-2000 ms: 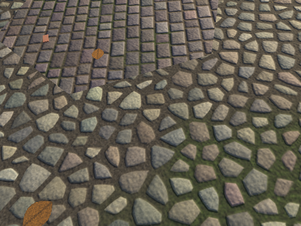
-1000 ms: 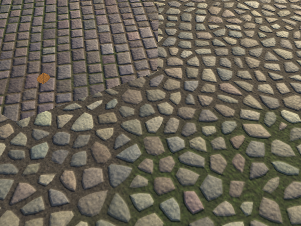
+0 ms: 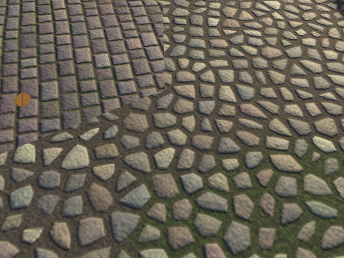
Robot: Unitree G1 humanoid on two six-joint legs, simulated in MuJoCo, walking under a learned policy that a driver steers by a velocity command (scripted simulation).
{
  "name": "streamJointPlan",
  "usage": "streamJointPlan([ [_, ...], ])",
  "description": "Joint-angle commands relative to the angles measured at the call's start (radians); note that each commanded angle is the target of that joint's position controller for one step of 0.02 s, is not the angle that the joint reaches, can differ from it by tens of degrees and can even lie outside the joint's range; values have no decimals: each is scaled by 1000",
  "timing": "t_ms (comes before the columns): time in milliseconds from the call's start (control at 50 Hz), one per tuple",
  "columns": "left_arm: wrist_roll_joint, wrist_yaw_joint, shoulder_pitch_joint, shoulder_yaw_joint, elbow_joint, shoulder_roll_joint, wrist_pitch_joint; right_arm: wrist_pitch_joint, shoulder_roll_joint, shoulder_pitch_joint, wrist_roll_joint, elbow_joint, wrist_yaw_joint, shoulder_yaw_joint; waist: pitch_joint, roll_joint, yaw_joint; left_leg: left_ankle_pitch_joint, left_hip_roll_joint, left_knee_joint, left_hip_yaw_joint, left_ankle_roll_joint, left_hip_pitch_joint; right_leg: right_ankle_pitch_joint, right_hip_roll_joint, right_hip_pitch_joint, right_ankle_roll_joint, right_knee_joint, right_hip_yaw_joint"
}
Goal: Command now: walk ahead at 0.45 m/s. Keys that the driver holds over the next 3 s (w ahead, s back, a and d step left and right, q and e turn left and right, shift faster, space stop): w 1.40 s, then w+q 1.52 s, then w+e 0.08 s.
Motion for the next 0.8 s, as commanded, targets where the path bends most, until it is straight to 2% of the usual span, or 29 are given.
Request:
streamJointPlan([
  [20, -6, -14, -187, -9, -114, 27, -15, -6, -188, 44, 12, -26, -13, -38, 146, 138, 8, 317, 241, -93, -108, 138, -126, 76, 34, 15, -7, -119, -26],
  [60, -6, -21, -195, -3, -127, 51, -20, -2, -193, 35, 19, -27, -14, -46, 140, 133, 35, 406, 270, -57, -96, 124, -57, 59, 36, 32, -37, -162, -12],
  [100, -4, -22, -118, 17, -114, 96, -23, 7, -216, 7, 13, -39, -13, -57, 60, 153, 98, 721, 282, 66, -74, 101, -2, 12, 75, 164, -72, -165, -31],
  [120, -5, -17, 4, 37, -80, 129, -21, 16, -220, -10, 6, -47, -12, -59, -24, 165, 164, 894, 262, 214, -49, 85, -8, -8, 107, 319, -97, -157, -50],
  [140, -9, -8, 177, 60, -26, 168, -15, 23, -210, -22, -1, -60, -11, -55, -130, 155, 244, 910, 219, 421, -24, 56, -96, -6, 103, 552, -128, -160, -42],
  [160, 5, 5, 354, 78, 11, 242, -7, 22, -166, -2, -21, -89, -9, -37, -274, 10, 280, 539, 149, 753, 2, 31, -344, -91, -110, 864, -193, -146, 223],
  [180, 17, -10, 390, 76, 34, 266, -8, -1, -4, 135, -1, -85, 4, 2, -428, -274, 186, -251, -46, 1077, -72, -16, -661, -388, -327, 1092, -356, -340, 747],
  [200, 9, -13, 322, 49, 29, 162, -13, -29, -125, 31, 30, -94, 8, -24, -294, -163, 211, -263, 3, 1190, -166, 10, -767, -462, -282, 983, -303, -441, 772],
  [220, 8, -10, 224, 37, 14, 123, -20, -46, -180, -81, 55, -133, 10, -42, -132, -111, 184, -167, 53, 1194, -133, 29, -819, -371, -255, 824, -259, -456, 603],
  [240, 14, -13, 144, 30, -1, 109, -27, -53, -180, -129, 50, -141, 2, -43, -74, -3, 149, -69, 106, 1148, -117, 31, -764, -206, -223, 671, -241, -479, 479],
  [260, 25, -17, 107, 24, -5, 86, -32, -48, -174, -143, 34, -142, -5, -53, -37, 22, 117, -15, 137, 1100, -106, 26, -717, -94, -185, 561, -230, -501, 378],
  [280, 36, -18, 96, 20, 3, 75, -36, -37, -151, -116, 28, -140, -4, -53, -43, -14, 83, 12, 164, 1070, -114, 22, -651, -53, -161, 496, -230, -526, 318],
  [300, 33, -20, 99, 17, 12, 62, -37, -25, -130, -103, 26, -139, -4, -53, -35, -23, 69, 13, 172, 1036, -109, 16, -628, -34, -144, 463, -234, -548, 280],
  [340, 25, -14, 130, 17, 38, 73, -42, -8, -123, -134, 21, -158, -7, -57, 3, -26, 58, 29, 185, 965, -89, 1, -649, -13, -131, 409, -241, -588, 219],
  [380, 27, 1, 167, 23, 54, 109, -41, -2, -133, -231, 10, -200, -9, -60, 41, -9, 74, 117, 196, 859, -79, -24, -733, 4, -134, 408, -249, -615, 193],
  [420, 25, 15, 203, 25, 65, 124, -34, -6, -129, -317, 4, -231, -4, -58, 54, -1, 96, 239, 190, 715, -68, -36, -773, 26, -118, 435, -234, -621, 158],
  [480, 17, 25, 260, 26, 81, 141, -27, -17, -109, -439, 8, -265, 9, -47, 61, -2, 137, 389, 144, 505, -22, -36, -717, 51, -85, 450, -200, -621, 91],
  [560, 5, 28, 351, 28, 121, 149, -10, -22, -116, -554, 20, -312, 30, -39, 79, -1, 173, 385, 117, 388, -22, -23, -738, 61, -134, 590, -193, -575, 93],
  [600, 5, 32, 363, 34, 132, 158, 3, -27, -134, -577, 21, -334, 43, -42, 74, -8, 162, 315, 110, 354, -29, 1, -751, 118, -172, 678, -180, -525, 105],
  [640, 7, 34, 342, 40, 127, 174, 16, -31, -166, -526, 22, -332, 49, -53, 32, -34, 119, 234, 80, 335, -9, 29, -657, 288, -185, 722, -158, -444, 102],
  [660, 9, 34, 320, 41, 121, 178, 22, -32, -194, -436, 21, -311, 48, -69, -26, -45, 64, 219, 46, 320, 22, 51, -522, 457, -162, 716, -141, -333, 78],
  [680, 18, 34, 314, 31, 112, 155, 27, -30, -241, -263, 21, -258, 41, -95, -135, -33, -12, 237, 37, 322, 29, 83, -283, 511, -107, 643, -113, -134, 39],
  [700, 40, 35, 334, 11, 84, 115, 26, -25, -320, -75, 8, -222, 30, -115, -295, 92, -60, 245, 234, 350, -202, 150, 34, 211, -35, 424, -80, 197, -8],
  [720, 27, 21, 466, -26, 92, -26, 2, -21, -361, -42, 3, -197, 41, -121, -409, 360, 21, 15, 426, 201, -689, 305, 323, -487, 151, 42, -27, 501, 37],
  [740, 0, 18, 394, 0, 100, 100, -21, -24, -251, -74, 9, -210, 42, -92, -341, 230, -13, -85, 397, 136, -712, 264, 277, -525, 97, -67, -46, 609, 155],
  [760, -23, 15, 295, 15, 69, 151, -36, -28, -213, -165, 9, -229, 39, -79, -196, 179, 2, -20, 367, 118, -555, 221, 141, -431, 47, -116, -63, 611, 134],
  [780, -19, 22, 246, 14, 61, 143, -40, -30, -199, -243, 3, -246, 39, -73, -124, 88, 34, 112, 332, 92, -441, 204, -2, -335, -6, -76, -59, 568, 107],
  [800, -2, 28, 222, 21, 60, 134, -36, -33, -177, -283, -3, -250, 42, -68, -71, 62, 58, 212, 296, 64, -357, 197, -109, -280, -35, -40, -51, 509, 98],
])
Next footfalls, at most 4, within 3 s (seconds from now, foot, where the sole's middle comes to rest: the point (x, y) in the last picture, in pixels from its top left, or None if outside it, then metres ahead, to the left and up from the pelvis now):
0.14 right None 0.28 -0.13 -0.78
0.68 left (132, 234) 0.59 0.10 -0.78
1.24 right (181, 165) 0.90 -0.13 -0.78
1.82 left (127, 120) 1.19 0.12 -0.78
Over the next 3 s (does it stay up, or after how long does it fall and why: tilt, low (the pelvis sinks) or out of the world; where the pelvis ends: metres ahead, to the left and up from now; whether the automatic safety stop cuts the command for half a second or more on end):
stays up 1.59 0.30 0.00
